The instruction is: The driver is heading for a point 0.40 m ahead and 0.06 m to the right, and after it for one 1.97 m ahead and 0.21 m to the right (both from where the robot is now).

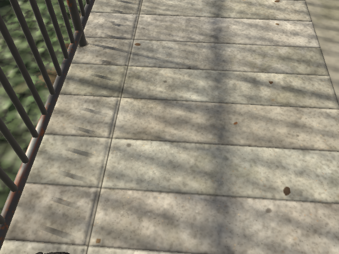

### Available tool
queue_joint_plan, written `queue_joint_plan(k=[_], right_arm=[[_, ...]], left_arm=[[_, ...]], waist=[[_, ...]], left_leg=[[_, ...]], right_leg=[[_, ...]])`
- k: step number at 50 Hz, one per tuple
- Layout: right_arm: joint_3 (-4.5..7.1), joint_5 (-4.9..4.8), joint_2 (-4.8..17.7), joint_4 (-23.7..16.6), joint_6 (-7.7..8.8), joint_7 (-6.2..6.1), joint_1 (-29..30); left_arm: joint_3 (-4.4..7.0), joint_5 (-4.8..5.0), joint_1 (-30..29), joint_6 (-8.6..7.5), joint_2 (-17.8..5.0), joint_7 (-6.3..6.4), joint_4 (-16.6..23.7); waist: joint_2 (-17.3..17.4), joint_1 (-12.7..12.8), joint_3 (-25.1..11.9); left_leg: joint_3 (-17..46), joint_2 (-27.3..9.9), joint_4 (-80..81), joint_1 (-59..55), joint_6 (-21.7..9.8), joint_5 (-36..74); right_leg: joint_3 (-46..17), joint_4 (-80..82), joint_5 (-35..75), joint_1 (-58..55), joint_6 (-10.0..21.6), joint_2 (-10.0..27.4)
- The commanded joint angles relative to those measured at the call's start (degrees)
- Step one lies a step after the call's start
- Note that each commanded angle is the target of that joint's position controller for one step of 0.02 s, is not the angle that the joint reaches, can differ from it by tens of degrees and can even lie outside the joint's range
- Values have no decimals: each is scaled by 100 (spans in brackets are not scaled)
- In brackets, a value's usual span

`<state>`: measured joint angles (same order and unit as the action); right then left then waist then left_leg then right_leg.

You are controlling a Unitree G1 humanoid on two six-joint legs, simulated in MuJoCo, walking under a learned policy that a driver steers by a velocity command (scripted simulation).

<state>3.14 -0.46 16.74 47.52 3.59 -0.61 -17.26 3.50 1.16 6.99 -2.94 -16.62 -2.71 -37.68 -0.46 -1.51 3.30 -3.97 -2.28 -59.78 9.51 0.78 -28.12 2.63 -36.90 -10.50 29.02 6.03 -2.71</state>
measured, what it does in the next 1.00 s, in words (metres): walks ahead, turning right: left foot, then right foot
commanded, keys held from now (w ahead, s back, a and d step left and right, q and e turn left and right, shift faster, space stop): w+e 0.72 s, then w+q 0.28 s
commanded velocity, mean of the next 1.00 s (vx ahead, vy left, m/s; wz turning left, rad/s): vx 0.50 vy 0.00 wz -0.44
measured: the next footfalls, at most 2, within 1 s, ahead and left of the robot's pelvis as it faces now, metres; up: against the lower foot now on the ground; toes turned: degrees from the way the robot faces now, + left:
left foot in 0.40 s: +0.42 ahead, +0.11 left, +0.00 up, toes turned -18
right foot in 0.92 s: +0.57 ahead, -0.25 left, +0.00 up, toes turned -28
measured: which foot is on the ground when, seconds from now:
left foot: up 0.00-0.38, down 0.40-0.92, up 0.94-1.00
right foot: down 0.00-0.42, up 0.44-0.90, down 0.92-1.00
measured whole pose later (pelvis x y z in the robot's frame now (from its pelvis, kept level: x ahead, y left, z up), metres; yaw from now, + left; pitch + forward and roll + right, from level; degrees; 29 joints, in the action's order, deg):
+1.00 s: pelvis +0.51 -0.10 +0.01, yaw -25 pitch +2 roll +1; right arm 2.6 -2.1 17.1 52.2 3.5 0.8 -21.5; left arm 2.2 -0.5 4.2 -3.4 -14.5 -1.5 -34.0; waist 0.0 -3.7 3.3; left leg 0.9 -2.8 -57.0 12.2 0.0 -28.7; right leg 2.8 -33.9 -10.0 25.6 2.2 1.3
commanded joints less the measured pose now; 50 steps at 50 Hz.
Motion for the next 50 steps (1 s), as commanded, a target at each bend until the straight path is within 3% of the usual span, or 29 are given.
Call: queue_joint_plan(k=[1, 2, 3, 5, 7, 11, 14, 17, 19, 20, 21, 22, 23, 24, 25, 26, 28, 32, 36, 38, 41, 43, 44, 45, 46, 47, 48, 49, 50], right_arm=[[61, -174, 733, -950, 499, 122, 670], [78, -32, 711, -904, 501, 81, 713], [127, 48, 776, -883, 444, 65, 612], [134, 110, 688, -862, 304, 70, 427], [81, 141, 516, -903, 212, 51, 546], [-31, 116, 293, -1103, 222, 81, 1460], [3, 14, 420, -1217, 280, 147, 1854], [119, -16, 676, -1231, 350, 191, 1758], [221, -7, 785, -1075, 400, 171, 1150], [305, 73, 966, -994, 431, 133, 551], [387, 131, 1323, -943, 417, 102, -172], [465, 112, 1590, -703, 325, 160, -552], [340, 40, 1026, -856, 316, 169, -264], [258, 38, 777, -891, 277, 140, 12], [195, 91, 633, -916, 258, 136, 257], [162, 116, 518, -860, 247, 121, 416], [144, 109, 427, -776, 279, 92, 474], [236, 90, 678, -553, 320, 71, 307], [259, 72, 825, -417, 246, 45, 301], [241, 18, 850, -238, 210, 62, -17], [243, -125, 1004, -10, 114, 115, -320], [268, -183, 1144, 94, 40, 116, -352], [281, -195, 1233, 120, 19, 105, -286], [270, -225, 1262, 145, -8, 98, -187], [195, -186, 1088, 147, 16, 86, -208], [11, 1, 547, -72, 73, 103, -292], [-112, -42, 192, -71, 167, 131, -797], [85, -222, 837, -55, 182, 145, -335], [119, -273, 864, -202, 182, 150, 11]], left_arm=[[323, -28, 1474, -82, -997, 102, 69], [264, -14, 1066, -76, -821, 108, 142], [210, -75, 813, -80, -677, 131, 246], [212, -81, 633, -85, -689, 167, 328], [251, -57, 705, -96, -834, 233, 283], [294, 0, 963, -29, -957, 339, 168], [311, 34, 1246, 21, -994, 353, 54], [308, 39, 1270, 52, -924, 376, 24], [276, 12, 1141, 80, -783, 373, 68], [175, -22, 1154, 67, -499, 354, 118], [38, -132, 1590, 43, -76, 343, 183], [12, 110, 2042, -8, -158, 345, 382], [143, 160, 1757, 11, -759, 376, 211], [205, 98, 1187, 52, -942, 374, 300], [208, 22, 973, 90, -870, 371, 319], [219, -9, 885, 99, -779, 347, 373], [204, 54, 955, 148, -573, 289, 370], [138, 15, 599, 197, -350, 269, 541], [89, 17, 131, 140, -261, 155, 623], [-2, -9, -313, 77, -60, 99, 735], [-40, 17, -751, -15, -77, 35, 903], [20, -19, -777, -45, -231, -18, 947], [93, -33, -482, -62, -386, -14, 876], [214, -58, 214, -77, -592, 19, 676], [369, -94, 1090, -58, -907, 97, 408], [499, -218, 2019, -12, -1451, 219, 271], [440, -250, 1933, -13, -1519, 222, 327], [309, -213, 1733, -41, -989, 197, 318], [233, -138, 1419, -71, -800, 185, 245]], waist=[[-177, 734, -1385], [121, 460, -930], [-15, 246, -773], [-99, 38, -645], [-115, 24, -511], [-364, 373, -363], [-475, 542, -380], [-622, 403, -399], [-713, 50, -535], [-507, -237, -1006], [592, -277, -1824], [2346, -78, -2087], [1297, -238, -1419], [826, -302, -835], [464, -202, -536], [544, -85, -358], [791, 24, -296], [512, -13, -195], [446, -155, -106], [322, -335, 26], [341, -369, 267], [429, -203, 212], [539, 35, 6], [544, 489, -429], [509, 907, -1033], [-407, 1125, -2024], [-1402, 758, -2853], [-770, 928, -2225], [-762, 767, -1335]], left_leg=[[990, -59, -1690, 3726, -191, 402], [922, -248, -1140, 3424, -162, 639], [937, -377, -832, 2985, -109, 829], [855, -398, -408, 2604, 68, 981], [713, -342, 206, 2501, 263, 1267], [634, -19, 2050, 2067, 383, 2845], [736, 174, 2720, 1772, 346, 3216], [929, 170, 3065, 1537, 145, 2749], [796, 185, 3338, 740, -92, 2467], [1096, -227, 3347, -293, -341, 2299], [2368, -1375, 3293, -1916, -779, 1982], [5115, -2291, 4177, -2815, -1527, -92], [4932, -2093, 4466, -2309, -1347, -1104], [3931, -1876, 4450, -1671, -1115, -551], [3154, -1613, 4494, -1047, -1026, 381], [2651, -1414, 4579, -664, -1014, 966], [1866, -1154, 4814, -311, -962, 1573], [1146, -1298, 5057, -451, -1165, 2515], [323, -1184, 5081, -660, -1040, 3080], [179, -1158, 5126, -599, -1055, 3097], [317, -1315, 5008, -966, -1130, 3291], [446, -1462, 4759, -1168, -1083, 4052], [412, -1421, 4379, -1231, -1001, 4895], [222, -1229, 3586, -1064, -854, 5667], [72, -952, 2493, -344, -649, 5435], [-106, -422, 414, 1372, -325, 3076], [701, 298, -1019, 2573, -145, -638], [1134, 31, -1470, 3058, -159, -447], [956, -200, -1371, 3314, -190, 31]], right_leg=[[-3526, 1900, 94, -4257, 1379, 1825], [-2935, 1963, 698, -3383, 1206, 1575], [-2594, 2088, 1200, -2760, 1165, 1421], [-2315, 2309, 1605, -2106, 1190, 1240], [-1967, 2393, 1859, -1622, 1162, 1111], [-1575, 2294, 1119, -1233, 777, 710], [-1935, 2087, 553, -1416, 644, 837], [-2501, 1607, 194, -1841, 498, 1050], [-2592, 1074, 267, -1806, 309, 901], [-2312, 129, 207, -1517, 109, 593], [-1664, -1629, -1483, -500, -183, 11], [-1186, -3196, -2542, 1324, -395, -229], [-1386, -3801, -2042, 1752, -475, 154], [-1177, -3879, -1536, 1807, -499, 322], [-1101, -3713, -1155, 1553, -529, 517], [-1111, -3436, -901, 1393, -540, 673], [-954, -3168, -684, 1043, -557, 825], [-894, -2497, -173, 1415, -674, 912], [-639, -1293, 860, 1280, -666, 882], [-476, -623, 1036, 960, -584, 764], [-220, 79, 727, 891, -448, 687], [-139, 405, 305, 482, -309, 525], [-77, 593, 196, -47, -220, 378], [62, 914, 466, -1126, -76, 204], [-59, 807, 782, -2659, 70, 315], [-1761, 624, 872, -4715, 549, 1782], [-4014, 1402, 223, -5350, 1160, 2814], [-3592, 1653, -129, -4770, 940, 2608], [-2652, 1806, 51, -4005, 745, 2384]])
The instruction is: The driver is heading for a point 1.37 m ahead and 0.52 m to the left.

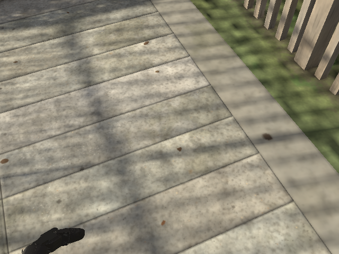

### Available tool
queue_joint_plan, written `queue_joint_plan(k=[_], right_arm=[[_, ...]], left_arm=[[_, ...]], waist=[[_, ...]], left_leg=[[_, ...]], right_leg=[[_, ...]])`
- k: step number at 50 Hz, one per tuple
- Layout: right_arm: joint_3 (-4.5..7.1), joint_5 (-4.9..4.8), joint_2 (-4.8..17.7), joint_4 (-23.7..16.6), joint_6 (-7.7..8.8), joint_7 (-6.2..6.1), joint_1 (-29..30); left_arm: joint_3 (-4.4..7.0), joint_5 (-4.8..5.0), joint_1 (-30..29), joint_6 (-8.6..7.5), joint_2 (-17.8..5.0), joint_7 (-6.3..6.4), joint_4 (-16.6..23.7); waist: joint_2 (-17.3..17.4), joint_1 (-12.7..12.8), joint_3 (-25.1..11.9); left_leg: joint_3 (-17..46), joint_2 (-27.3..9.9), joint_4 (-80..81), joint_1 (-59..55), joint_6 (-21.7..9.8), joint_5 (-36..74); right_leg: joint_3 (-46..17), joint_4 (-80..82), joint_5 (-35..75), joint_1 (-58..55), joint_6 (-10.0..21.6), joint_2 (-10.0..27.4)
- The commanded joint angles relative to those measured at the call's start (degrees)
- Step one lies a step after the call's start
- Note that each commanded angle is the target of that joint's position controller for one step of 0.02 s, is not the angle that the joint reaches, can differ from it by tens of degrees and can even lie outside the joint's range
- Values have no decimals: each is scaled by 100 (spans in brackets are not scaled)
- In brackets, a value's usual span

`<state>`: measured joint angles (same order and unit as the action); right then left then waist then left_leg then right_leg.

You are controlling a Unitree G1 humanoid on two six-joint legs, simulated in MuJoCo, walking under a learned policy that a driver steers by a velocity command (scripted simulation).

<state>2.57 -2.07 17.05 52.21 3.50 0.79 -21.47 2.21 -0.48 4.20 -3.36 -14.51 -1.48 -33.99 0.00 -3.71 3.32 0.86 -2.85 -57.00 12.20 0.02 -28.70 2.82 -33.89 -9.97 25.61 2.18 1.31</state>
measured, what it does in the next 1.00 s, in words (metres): walks ahead, turning left: left foot, then right foot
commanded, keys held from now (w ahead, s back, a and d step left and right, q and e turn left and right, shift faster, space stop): w+q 0.90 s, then w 0.10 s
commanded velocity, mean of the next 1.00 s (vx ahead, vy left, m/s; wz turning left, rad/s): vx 0.50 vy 0.00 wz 0.50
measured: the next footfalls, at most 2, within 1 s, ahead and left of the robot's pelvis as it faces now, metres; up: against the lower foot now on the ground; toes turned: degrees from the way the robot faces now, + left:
left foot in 0.46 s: +0.38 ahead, +0.17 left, +0.00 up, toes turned +18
right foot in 0.94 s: +0.72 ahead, +0.10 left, +0.00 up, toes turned +36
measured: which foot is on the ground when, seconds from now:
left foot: up 0.00-0.44, down 0.46-0.94, up 0.96-1.00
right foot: down 0.00-0.46, up 0.48-0.92, down 0.94-1.00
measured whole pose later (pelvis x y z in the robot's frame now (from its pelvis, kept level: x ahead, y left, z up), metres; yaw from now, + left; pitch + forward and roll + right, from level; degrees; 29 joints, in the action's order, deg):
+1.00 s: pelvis +0.55 +0.13 +0.00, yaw +33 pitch +2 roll -2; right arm 4.3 -1.5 17.2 43.6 1.6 -1.1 -20.7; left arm 3.1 -0.3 3.7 -7.4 -15.5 -1.7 -40.1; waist 1.6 -3.3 0.5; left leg 12.2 5.0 -50.5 11.0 -2.7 -30.2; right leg -0.7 -30.9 -7.5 25.3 1.3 -3.1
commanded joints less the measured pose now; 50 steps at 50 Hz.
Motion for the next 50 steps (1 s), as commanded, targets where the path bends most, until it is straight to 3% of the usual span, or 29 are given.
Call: queue_joint_plan(k=[1, 2, 3, 6, 8, 11, 17, 18, 20, 21, 22, 23, 24, 25, 26, 27, 28, 29, 30, 33, 38, 40, 43, 45, 46, 47, 48, 49, 50], right_arm=[[173, -39, 723, -657, 168, -25, 576], [205, 26, 674, -620, 102, -47, 524], [206, 16, 566, -544, 13, -50, 313], [188, 6, 295, -559, -163, -71, 351], [192, 32, 261, -677, -193, -74, 640], [147, 69, 169, -823, -151, 29, 1083], [77, 88, 146, -1301, -139, 243, 2076], [89, 88, 181, -1371, -143, 272, 2129], [173, 83, 335, -1442, -168, 297, 1943], [260, 68, 481, -1390, -189, 288, 1544], [411, 47, 720, -1214, -202, 252, 766], [626, 41, 1146, -966, -249, 147, -186], [763, -8, 1868, -947, -244, 64, -208], [633, 66, 1579, -1200, -128, 107, -281], [522, 121, 1176, -1167, -34, 135, -138], [474, 93, 1004, -1182, 24, 129, 146], [408, 76, 773, -1242, 38, 117, 562], [345, 141, 607, -1345, 50, 84, 816], [330, 175, 580, -1418, 48, 62, 915], [380, 132, 776, -1396, 69, -39, 771], [410, 83, 878, -1296, -17, -168, 409], [421, 64, 903, -1226, -49, -177, 204], [412, 47, 834, -1179, -103, -203, 59], [429, 66, 842, -1210, -135, -218, 145], [392, 86, 735, -1237, -144, -213, 241], [290, 129, 456, -1274, -125, -188, 224], [160, 255, 139, -1354, -114, -192, 20], [115, -12, -2, -1415, -52, -184, -882], [206, -59, 615, -1221, -45, -201, -661]], left_arm=[[310, 49, 1354, -63, -817, 41, -177], [274, 42, 1090, -116, -653, 18, -201], [266, 8, 920, -179, -566, 16, -237], [311, -33, 766, -329, -560, 57, -436], [346, -69, 852, -348, -625, 116, -580], [388, -54, 937, -317, -770, 186, -713], [505, 110, 1354, -142, -1061, 249, -1024], [522, 140, 1367, -98, -1108, 252, -1060], [564, 181, 1281, -13, -1277, 274, -1064], [579, 209, 1216, 39, -1357, 286, -1049], [567, 250, 1096, 85, -1373, 291, -1024], [501, 199, 1151, 60, -1248, 311, -981], [238, -68, 1670, -62, -373, 247, -673], [191, 93, 1286, -305, -563, 191, -589], [281, 328, 624, -441, -926, 139, -417], [249, 303, 491, -515, -868, 160, -376], [273, 136, 495, -528, -885, 209, -457], [324, 47, 607, -480, -957, 221, -498], [342, 18, 678, -406, -959, 208, -509], [285, -41, 552, -247, -714, 207, -446], [158, 11, -495, -257, -474, 130, -189], [165, 73, -783, -298, -534, 77, -102], [231, 99, -854, -376, -735, 5, -53], [297, 113, -553, -434, -861, -5, -115], [353, 95, -61, -463, -933, 12, -265], [427, 0, 577, -496, -1111, 39, -392], [479, -51, 1431, -479, -1403, 71, -485], [582, -59, 1778, -409, -1766, -11, -806], [444, 99, 1552, -401, -1124, -40, -682]], waist=[[-547, 782, -957], [-641, 586, -676], [-728, 408, -610], [-497, 238, -314], [-399, 275, -137], [-324, 395, 10], [-183, 725, 330], [-215, 702, 312], [-385, 497, 17], [-473, 246, -276], [-406, -221, -690], [-94, -648, -1192], [1597, -11, -1522], [1032, -241, -2496], [593, -407, -1786], [293, -195, -1253], [44, 67, -869], [160, 283, -772], [214, 391, -717], [140, 433, -528], [437, 39, -284], [486, -84, -259], [560, -52, -279], [745, 148, -327], [767, 414, -508], [609, 693, -1058], [-216, 908, -1888], [-2287, 458, -2137], [-1277, 653, -1534]], left_leg=[[399, -346, -1395, 2898, -93, 561], [412, -480, -1179, 2639, -57, 932], [450, -568, -1122, 2294, -20, 1218], [489, -580, -910, 2313, 84, 1638], [585, -569, -454, 2643, 129, 2084], [425, -492, 619, 2662, 98, 2906], [-105, -373, 1823, 2838, -208, 2804], [-212, -307, 1913, 2797, -291, 2574], [-562, 37, 1961, 2221, -509, 2016], [-740, 283, 1944, 1643, -644, 1740], [-849, 571, 2241, 557, -835, 1881], [-342, 520, 2466, -1127, -1078, 2121], [2745, -1019, 2853, -3060, -2113, 1466], [4844, -1624, 3918, -3604, -2574, 551], [4153, -1528, 4149, -3239, -2211, 861], [3432, -1293, 4094, -2481, -2005, 1316], [2815, -1054, 4076, -1656, -1830, 1985], [2431, -886, 4161, -1086, -1761, 2531], [2284, -789, 4281, -763, -1753, 2794], [1770, -613, 4432, -156, -1746, 3474], [1340, -163, 4356, 268, -1303, 2730], [1561, -254, 4256, 202, -1248, 2422], [2068, -451, 3774, -336, -1168, 2223], [2340, -529, 3415, -511, -1073, 2437], [2237, -400, 3058, -506, -964, 2791], [1936, -112, 2129, -273, -784, 2968], [1368, 350, 481, 509, -549, 1589], [917, 932, -1136, 2561, -220, -587], [1170, 524, -1698, 3144, -163, -282]], right_leg=[[-2126, 1708, 172, -2987, 993, 1707], [-1654, 1949, 385, -2439, 910, 1504], [-1333, 2186, 464, -2070, 875, 1408], [-671, 2589, 1017, -1674, 913, 1384], [-302, 2666, 1231, -1773, 885, 1371], [221, 2735, 1278, -1936, 785, 1278], [722, 2511, 1601, -2828, 653, 1570], [786, 2339, 1950, -3002, 606, 1610], [944, 1654, 3757, -3202, 478, 1598], [1016, 982, 4654, -3203, 400, 1547], [1162, -111, 4944, -2905, 243, 1364], [1181, -1657, 3826, -1815, -28, 1128], [928, -3867, -1490, 894, -478, 44], [-616, -4709, -2529, 1654, -434, -402], [-846, -4672, -2031, 2180, -268, -92], [-828, -4202, -1533, 2108, -150, 161], [-815, -3678, -1223, 1756, -160, 367], [-862, -3348, -990, 1295, -182, 497], [-855, -3152, -874, 1035, -235, 519], [-655, -2324, -470, 898, -486, 441], [-550, -213, 1338, 470, -638, 32], [-584, 157, 1557, 279, -620, -84], [-769, 570, 1181, 225, -472, -132], [-748, 687, 688, -131, -297, -141], [-600, 908, 755, -714, -152, -164], [-834, 843, 743, -1821, 114, 201], [-2008, 787, 459, -3279, 459, 1176], [-4865, 1555, -1108, -4510, 1418, 2191], [-4924, 1823, -2325, -4148, 1284, 2069]])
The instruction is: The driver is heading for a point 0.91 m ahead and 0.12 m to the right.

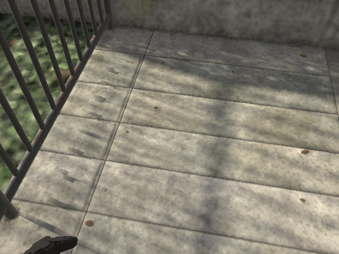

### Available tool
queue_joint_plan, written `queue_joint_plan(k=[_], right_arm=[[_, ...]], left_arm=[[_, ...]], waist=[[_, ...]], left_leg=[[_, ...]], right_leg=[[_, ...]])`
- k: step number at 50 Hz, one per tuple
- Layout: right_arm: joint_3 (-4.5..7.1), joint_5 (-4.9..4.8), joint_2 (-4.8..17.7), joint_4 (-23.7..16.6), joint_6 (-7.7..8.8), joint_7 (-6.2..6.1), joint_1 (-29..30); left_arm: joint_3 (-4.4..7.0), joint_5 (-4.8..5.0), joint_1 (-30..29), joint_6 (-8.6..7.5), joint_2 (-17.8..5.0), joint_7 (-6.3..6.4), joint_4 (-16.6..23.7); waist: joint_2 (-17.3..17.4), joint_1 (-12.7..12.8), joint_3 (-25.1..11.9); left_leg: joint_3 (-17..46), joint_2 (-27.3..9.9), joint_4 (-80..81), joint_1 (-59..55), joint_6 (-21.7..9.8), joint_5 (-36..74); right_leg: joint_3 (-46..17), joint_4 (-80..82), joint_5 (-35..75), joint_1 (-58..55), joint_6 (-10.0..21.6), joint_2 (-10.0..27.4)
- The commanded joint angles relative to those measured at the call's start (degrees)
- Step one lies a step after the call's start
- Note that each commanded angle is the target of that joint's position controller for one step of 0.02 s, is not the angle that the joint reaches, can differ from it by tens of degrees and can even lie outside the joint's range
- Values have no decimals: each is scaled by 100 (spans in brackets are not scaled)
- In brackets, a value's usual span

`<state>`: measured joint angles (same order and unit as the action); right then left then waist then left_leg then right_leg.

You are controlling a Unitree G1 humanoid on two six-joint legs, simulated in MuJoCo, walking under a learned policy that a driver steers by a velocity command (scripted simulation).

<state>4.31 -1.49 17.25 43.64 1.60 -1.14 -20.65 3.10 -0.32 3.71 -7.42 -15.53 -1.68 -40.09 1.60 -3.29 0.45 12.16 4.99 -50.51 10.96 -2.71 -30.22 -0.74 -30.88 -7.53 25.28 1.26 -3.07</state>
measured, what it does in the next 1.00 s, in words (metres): walks ahead: left foot, then right foot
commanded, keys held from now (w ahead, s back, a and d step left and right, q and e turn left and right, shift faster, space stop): w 0.48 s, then w+e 0.52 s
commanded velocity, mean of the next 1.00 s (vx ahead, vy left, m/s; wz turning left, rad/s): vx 0.50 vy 0.00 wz -0.09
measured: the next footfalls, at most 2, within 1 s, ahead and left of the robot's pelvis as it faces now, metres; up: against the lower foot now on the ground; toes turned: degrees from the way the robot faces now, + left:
left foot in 0.44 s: +0.38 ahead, +0.16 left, +0.00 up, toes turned +5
right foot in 1.00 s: +0.68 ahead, -0.09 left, +0.00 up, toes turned -12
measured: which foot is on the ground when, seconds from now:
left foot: up 0.00-0.42, down 0.44-1.00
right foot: down 0.00-0.46, up 0.48-0.98, down 1.00-1.00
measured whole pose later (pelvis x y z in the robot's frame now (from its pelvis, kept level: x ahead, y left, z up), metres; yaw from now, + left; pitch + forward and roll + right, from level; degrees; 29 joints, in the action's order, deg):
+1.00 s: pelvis +0.53 +0.02 -0.01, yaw -10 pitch +2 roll +1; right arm 3.6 -0.4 16.5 50.1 2.0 -1.5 -20.2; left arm 2.6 1.2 4.3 -2.5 -15.2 -3.7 -39.2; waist -1.1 -3.0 1.7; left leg -14.5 -2.7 -26.3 -4.7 1.5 -27.9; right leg 3.1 -33.2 -4.9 30.0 5.7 -0.2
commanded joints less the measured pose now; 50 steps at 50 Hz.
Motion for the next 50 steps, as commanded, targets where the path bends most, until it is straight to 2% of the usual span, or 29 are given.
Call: queue_joint_plan(k=[1, 2, 3, 4, 6, 9, 12, 15, 18, 20, 21, 22, 23, 24, 25, 26, 27, 28, 29, 32, 35, 39, 41, 43, 44, 47, 48, 49, 50], right_arm=[[93, -55, 817, -462, 140, 6, -15], [77, 25, 728, -544, 146, -1, 361], [80, 95, 645, -628, 179, 18, 598], [71, 90, 545, -651, 194, 56, 600], [17, 69, 328, -643, 191, 98, 514], [-90, 131, 141, -827, 208, 125, 1002], [-157, 109, 58, -922, 260, 183, 1512], [-158, 57, 111, -1033, 292, 241, 1968], [-127, 30, 221, -1168, 312, 305, 2231], [-45, 34, 440, -1112, 338, 292, 1903], [55, 66, 606, -920, 331, 258, 1304], [190, 141, 922, -682, 296, 205, 351], [310, 283, 1471, -590, 230, 165, -396], [263, 195, 1301, -481, 192, 204, -576], [140, 156, 940, -522, 199, 224, -217], [60, 135, 700, -537, 233, 236, 68], [1, 149, 538, -528, 271, 263, 422], [-33, 173, 399, -525, 326, 279, 676], [-35, 171, 324, -496, 387, 277, 823], [29, 230, 437, -304, 531, 246, 776], [61, 290, 552, -111, 538, 194, 603], [57, 246, 617, 47, 488, 131, 462], [101, 212, 796, 179, 405, 59, 280], [120, 171, 840, 296, 292, 26, 103], [128, 101, 828, 354, 246, 1, 26], [182, 85, 1009, 327, 124, -31, 131], [204, 82, 1087, 296, 74, -65, 191], [197, 71, 1099, 261, 38, -96, 282], [142, 124, 1007, 159, 81, -122, 260]], left_arm=[[264, 93, 1335, 41, -710, 4, -43], [218, 21, 1094, 77, -670, 6, -16], [186, -6, 971, 96, -590, 14, -68], [143, -45, 943, 87, -521, 32, -100], [130, 15, 1020, 64, -506, 43, -208], [201, 88, 1162, 79, -818, 81, -346], [218, 125, 1311, 146, -967, 103, -460], [210, 170, 1645, 208, -1030, 100, -640], [218, 200, 1817, 295, -1100, 113, -796], [237, 207, 1733, 361, -1205, 164, -850], [215, 207, 1697, 383, -1174, 185, -853], [149, 84, 1663, 367, -1063, 196, -775], [-26, -32, 2022, 278, -529, 165, -567], [-70, 50, 2158, 167, -474, 131, -630], [78, 220, 1804, 121, -1001, 92, -583], [68, 268, 1487, 123, -983, 82, -499], [67, 211, 1327, 166, -906, 101, -486], [95, 152, 1361, 241, -863, 123, -510], [73, 189, 1488, 333, -708, 128, -559], [65, 181, 1412, 482, -534, 157, -528], [94, 113, 1089, 470, -524, 141, -400], [39, 103, 421, 427, -379, 10, -178], [-8, 104, -37, 421, -308, -49, 55], [-32, 113, -327, 408, -287, -133, 254], [-52, 146, -433, 409, -235, -177, 360], [53, 150, -193, 434, -445, -258, 480], [150, 147, 259, 455, -618, -250, 417], [313, 161, 1084, 464, -895, -200, 234], [513, 166, 2034, 521, -1336, -80, 26]], waist=[[-869, 753, -569], [-450, 666, -277], [-405, 591, -35], [-535, 470, -34], [-723, 383, -108], [-593, 482, 11], [-568, 653, 75], [-588, 817, 143], [-650, 778, 238], [-736, 471, 69], [-652, 148, -289], [-499, -269, -932], [787, -323, -1840], [1515, -294, -2296], [898, -305, -1444], [590, -183, -879], [275, 9, -442], [354, 200, -241], [506, 338, -174], [342, 421, 8], [155, 351, 129], [97, 108, 339], [-50, -71, 494], [-46, -172, 559], [7, -188, 556], [306, 105, 190], [413, 386, -120], [354, 861, -562], [-72, 1297, -1106]], left_leg=[[-104, -431, -2379, 3364, 113, 412], [-282, -601, -2224, 3176, 119, 761], [-314, -747, -1886, 3104, 122, 1007], [-381, -893, -1618, 2827, 108, 1156], [-601, -978, -1156, 2667, 161, 1187], [-820, -1092, -160, 2775, 282, 1674], [-1001, -1011, 932, 2451, 310, 2608], [-1133, -850, 1564, 2114, 306, 3087], [-1125, -777, 1935, 2044, 126, 2802], [-1264, -637, 2240, 1384, -48, 2507], [-1393, -501, 2416, 463, -187, 2537], [-1089, -785, 2244, -1014, -387, 2636], [1011, -2245, 2237, -3136, -1108, 2595], [2807, -2759, 3099, -3479, -1615, 1713], [2257, -2612, 3268, -2814, -1377, 1135], [1497, -2453, 3375, -2042, -1198, 1343], [939, -2199, 3594, -1266, -1085, 1687], [516, -2013, 3803, -747, -993, 1995], [209, -1928, 3986, -432, -946, 2116], [-447, -1911, 4321, -114, -975, 2731], [-1023, -1858, 4389, -306, -876, 3235], [-1723, -1752, 4461, -459, -664, 3407], [-1803, -1906, 4418, -880, -628, 3447], [-1929, -2024, 4222, -1376, -587, 3678], [-1950, -2109, 4061, -1648, -572, 3901], [-2240, -2114, 3135, -1912, -401, 6540], [-2315, -2077, 2428, -1881, -329, 7423], [-2445, -1910, 1319, -1488, -176, 7511], [-2434, -1685, -299, -187, 60, 6053]], right_leg=[[-3539, 1531, -2267, -3445, 1136, 2238], [-2887, 1601, -1513, -2816, 1035, 1990], [-2455, 1694, -843, -2392, 1060, 1811], [-2091, 1798, -372, -2128, 1011, 1636], [-1703, 1947, 201, -2000, 1098, 1532], [-1302, 2205, 675, -1916, 1222, 1577], [-793, 2274, 894, -1844, 1082, 1408], [-604, 2193, 994, -1939, 983, 1440], [-661, 1979, 1177, -2358, 869, 1685], [-551, 1489, 2016, -2499, 699, 1682], [-329, 785, 2799, -2368, 569, 1482], [-97, -383, 2575, -1684, 358, 1178], [272, -2585, 425, 295, -9, 515], [-268, -3759, -2542, 1361, -81, 102], [-533, -4239, -2378, 1895, -13, 462], [-427, -4182, -1947, 1886, 29, 698], [-361, -3867, -1522, 1685, -7, 892], [-417, -3572, -1201, 1399, -43, 1054], [-443, -3445, -963, 1131, -71, 1098], [-568, -3184, -375, 1210, -168, 1055], [-727, -2497, 520, 1539, -213, 968], [-296, -1341, 1437, 1366, -148, 867], [-194, -893, 1359, 1589, -94, 881], [-18, -588, 1082, 1765, -22, 834], [86, -444, 852, 1845, 37, 796], [599, -439, 12, 1010, 364, 349], [739, -471, -258, 380, 506, 121], [746, -151, -46, -815, 711, -101], [-158, 47, 124, -2625, 1027, 331]])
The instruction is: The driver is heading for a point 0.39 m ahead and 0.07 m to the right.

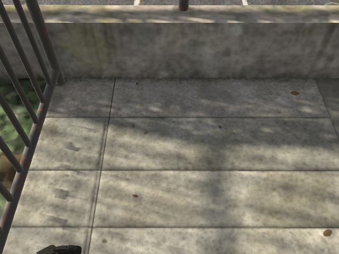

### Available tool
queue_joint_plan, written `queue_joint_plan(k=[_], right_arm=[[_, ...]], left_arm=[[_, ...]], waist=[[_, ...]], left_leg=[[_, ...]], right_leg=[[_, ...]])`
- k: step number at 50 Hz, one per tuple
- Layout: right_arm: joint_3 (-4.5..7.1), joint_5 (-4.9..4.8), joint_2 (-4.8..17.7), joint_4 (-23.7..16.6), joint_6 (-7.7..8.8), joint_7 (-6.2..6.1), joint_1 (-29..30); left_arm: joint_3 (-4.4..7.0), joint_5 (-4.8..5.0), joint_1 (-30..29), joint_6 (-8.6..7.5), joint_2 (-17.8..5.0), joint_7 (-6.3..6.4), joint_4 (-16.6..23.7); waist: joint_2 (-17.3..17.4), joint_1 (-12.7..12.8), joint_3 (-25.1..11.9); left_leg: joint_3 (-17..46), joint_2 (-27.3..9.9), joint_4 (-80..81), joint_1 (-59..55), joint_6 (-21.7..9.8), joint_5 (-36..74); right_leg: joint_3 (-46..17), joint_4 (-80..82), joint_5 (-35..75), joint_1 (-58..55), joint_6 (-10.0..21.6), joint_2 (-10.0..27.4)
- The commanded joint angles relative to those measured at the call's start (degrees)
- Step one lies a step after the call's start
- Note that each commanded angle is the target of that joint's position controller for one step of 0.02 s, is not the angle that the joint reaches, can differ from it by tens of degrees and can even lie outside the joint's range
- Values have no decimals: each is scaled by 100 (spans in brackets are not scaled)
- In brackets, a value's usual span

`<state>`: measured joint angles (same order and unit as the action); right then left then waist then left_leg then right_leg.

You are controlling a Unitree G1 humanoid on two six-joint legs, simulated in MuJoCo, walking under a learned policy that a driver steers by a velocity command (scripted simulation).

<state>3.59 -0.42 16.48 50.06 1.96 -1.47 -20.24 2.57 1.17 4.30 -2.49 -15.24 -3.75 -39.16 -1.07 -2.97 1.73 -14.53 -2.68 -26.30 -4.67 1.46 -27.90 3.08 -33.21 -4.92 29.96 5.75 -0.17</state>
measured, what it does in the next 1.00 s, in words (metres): walks ahead, turning right: left foot, then right foot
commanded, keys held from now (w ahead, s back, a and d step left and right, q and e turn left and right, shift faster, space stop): w+e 0.28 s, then no key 0.72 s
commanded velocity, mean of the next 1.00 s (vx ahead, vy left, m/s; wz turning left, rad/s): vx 0.25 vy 0.00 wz -0.28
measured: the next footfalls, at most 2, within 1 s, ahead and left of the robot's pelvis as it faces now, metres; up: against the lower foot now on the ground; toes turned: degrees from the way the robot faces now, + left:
left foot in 0.44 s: +0.46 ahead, +0.08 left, +0.00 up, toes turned -16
right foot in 0.76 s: +0.35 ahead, -0.15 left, +0.00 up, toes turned -13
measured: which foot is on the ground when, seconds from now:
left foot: down 0.00-0.00, up 0.02-0.42, down 0.44-1.00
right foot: down 0.00-0.46, up 0.48-0.74, down 0.76-1.00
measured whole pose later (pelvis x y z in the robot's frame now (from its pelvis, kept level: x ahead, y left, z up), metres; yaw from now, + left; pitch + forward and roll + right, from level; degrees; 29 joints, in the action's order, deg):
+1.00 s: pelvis +0.36 -0.01 +0.02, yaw -16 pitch -1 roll +1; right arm 0.8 1.0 13.6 50.3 2.0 0.2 -9.4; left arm 1.7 -0.7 12.0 1.0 -13.6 1.7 -47.6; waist 0.2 -0.7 1.4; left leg -0.3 0.8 -30.5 15.8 -0.3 -13.8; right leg -3.8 -32.2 -18.2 13.1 -1.7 0.9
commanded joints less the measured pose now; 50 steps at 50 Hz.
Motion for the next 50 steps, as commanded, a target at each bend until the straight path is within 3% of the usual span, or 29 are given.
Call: queue_joint_plan(k=[1, 2, 3, 4, 5, 6, 8, 10, 13, 17, 19, 21, 22, 23, 24, 25, 26, 27, 28, 29, 32, 35, 37, 38, 39, 40, 42, 45, 50], right_arm=[[-67, 218, 174, -777, 226, 36, -353], [-31, 32, 564, -823, 480, 135, 123], [44, -189, 816, -1036, 609, 193, 738], [7, -153, 749, -1092, 677, 178, 883], [39, -8, 758, -1045, 680, 138, 922], [87, 62, 821, -1026, 618, 130, 829], [89, 113, 707, -1044, 474, 140, 669], [36, 140, 542, -1125, 384, 124, 858], [-59, 138, 341, -1298, 388, 148, 1570], [-31, 77, 462, -1421, 464, 243, 2042], [23, 107, 597, -1391, 495, 326, 1934], [94, 152, 726, -1188, 559, 328, 1370], [111, 289, 816, -1102, 619, 271, 1079], [149, 422, 1153, -1123, 653, 238, 698], [181, 374, 1108, -955, 537, 270, 340], [111, 183, 831, -983, 450, 309, 349], [63, 141, 679, -1015, 383, 305, 635], [-34, 182, 467, -1060, 328, 297, 994], [-110, 205, 303, -1071, 286, 290, 1335], [-120, 237, 310, -1038, 245, 280, 1511], [-44, 207, 482, -917, 171, 256, 1592], [-45, 119, 505, -818, 104, 228, 1543], [-117, 89, 370, -736, 67, 230, 1530], [-184, 168, 212, -654, 91, 239, 1379], [-160, 224, 301, -619, 100, 256, 1143], [-151, 211, 315, -597, 83, 236, 1213], [-153, 166, 299, -542, 69, 181, 1276], [-160, 170, 256, -392, 80, 150, 1118], [-153, 118, 271, -194, 62, 154, 1171]], left_arm=[[657, 61, 1935, 34, -1965, 203, -59], [536, 16, 2138, -27, -1572, 208, 77], [454, -33, 1962, -78, -1278, 212, 31], [413, -4, 1614, -108, -1127, 220, 65], [363, -13, 1208, -108, -957, 229, 152], [302, -78, 961, -109, -797, 252, 267], [314, -81, 824, -118, -827, 286, 342], [354, -56, 892, -125, -976, 353, 306], [399, -6, 1086, -74, -1097, 439, 227], [390, 5, 1533, 27, -1059, 489, 5], [365, -4, 1596, 92, -979, 534, -48], [329, -57, 1295, 125, -863, 607, -6], [265, -99, 1320, 111, -655, 581, 22], [163, -171, 1765, 81, -395, 559, 84], [128, -79, 2635, 79, -433, 530, -113], [216, -52, 2568, 114, -873, 489, -227], [255, -5, 1968, 202, -1002, 502, -188], [239, -36, 1595, 305, -948, 536, -157], [232, -90, 1391, 400, -864, 559, -109], [204, -99, 1395, 471, -718, 573, -113], [114, -126, 1550, 448, -392, 643, -255], [120, -135, 1483, 429, -437, 644, -383], [113, -244, 1298, 477, -429, 580, -374], [105, -309, 1058, 492, -573, 573, -255], [174, -271, 853, 509, -937, 591, -188], [180, -236, 859, 489, -847, 563, -303], [96, -266, 769, 393, -551, 539, -355], [79, -211, 816, 277, -531, 545, -459], [73, -173, 848, 292, -562, 568, -657]], waist=[[-1316, 588, -1693], [-707, 979, -2472], [-468, 1084, -1681], [-80, 836, -1108], [112, 584, -724], [35, 375, -582], [-45, 175, -474], [-62, 174, -308], [-226, 442, -173], [-418, 695, -236], [-476, 620, -327], [-574, 234, -525], [-429, 137, -835], [512, 178, -1530], [1949, 216, -2404], [1303, 184, -2260], [835, 102, -1596], [481, 167, -1173], [455, 304, -836], [710, 439, -656], [1097, 483, -745], [889, 472, -964], [697, 519, -770], [462, 422, -575], [-41, 144, -316], [-343, 188, -184], [-319, 225, -53], [-307, 220, -237], [-40, 262, -363]], left_leg=[[579, 306, -4805, 4100, 43, 67], [1931, 505, -5530, 4780, -15, -638], [2064, 176, -5411, 5231, -144, -116], [2009, -74, -4872, 5109, -216, 380], [1959, -238, -4355, 4778, -175, 624], [1985, -347, -4107, 4353, -127, 795], [1907, -367, -3659, 4011, 48, 916], [1762, -306, -2991, 3908, 230, 1268], [1669, -47, -1523, 3524, 318, 2601], [1682, 275, -473, 3083, 218, 3464], [1829, 269, -219, 3016, 13, 3304], [1807, 257, 48, 2438, -236, 3425], [1791, 49, 150, 1666, -361, 4463], [2777, -1037, -310, 43, -867, 6469], [4468, -2109, -196, -1100, -1850, 6639], [4818, -2050, 52, -783, -1861, 5275], [4362, -1836, 211, -196, -1670, 4353], [3890, -1577, 383, 501, -1518, 3918], [3549, -1392, 577, 1200, -1429, 3634], [3196, -1137, 774, 1771, -1304, 3462], [2502, -750, 817, 2118, -1265, 3917], [2483, -811, 761, 2091, -1286, 3083], [2383, -562, 846, 2537, -961, 1363], [2307, -390, 799, 2809, -644, 463], [2019, -28, 718, 2867, -398, 50], [1758, 137, 561, 2479, -272, 332], [1719, 123, 314, 2234, -291, 807], [1626, 150, 90, 2077, -338, 1693], [1611, 120, -73, 1843, -331, 2477]], right_leg=[[-3712, 572, -699, -5132, 1653, 1581], [-5118, 1352, -1117, -5579, 1961, 1987], [-4184, 1490, -755, -5100, 1619, 1768], [-3434, 1505, -290, -4233, 1390, 1487], [-2935, 1587, 271, -3397, 1242, 1269], [-2622, 1734, 740, -2812, 1209, 1111], [-2403, 1955, 1119, -2184, 1263, 999], [-2029, 2053, 1313, -1666, 1216, 844], [-1618, 1983, 793, -1272, 873, 448], [-1762, 1484, 955, -1606, 557, 510], [-2053, 1048, 1152, -2116, 405, 696], [-2112, 389, 1642, -2357, 179, 635], [-1889, -242, 1538, -2182, -23, 239], [-1664, -1630, -267, -1226, -335, -220], [-1396, -3141, -3436, -206, -662, -703], [-1663, -3704, -3532, 144, -771, -471], [-1549, -3920, -3173, 434, -856, -310], [-1353, -3698, -2882, 356, -917, -94], [-1247, -3242, -2649, 118, -945, 134], [-1092, -2689, -2474, -339, -968, 259], [-681, -1269, -2075, -1246, -1013, 208], [-560, -207, -939, -1887, -918, 185], [-569, 578, -276, -2474, -729, 152], [-984, 774, -68, -2561, -564, 478], [-1184, 771, -646, -2181, -360, 651], [-1063, 832, -1644, -1577, -301, 479], [-984, 907, -1464, -1352, -451, 371], [-941, 707, -430, -1641, -539, 343], [-874, 546, 178, -1822, -530, 270]])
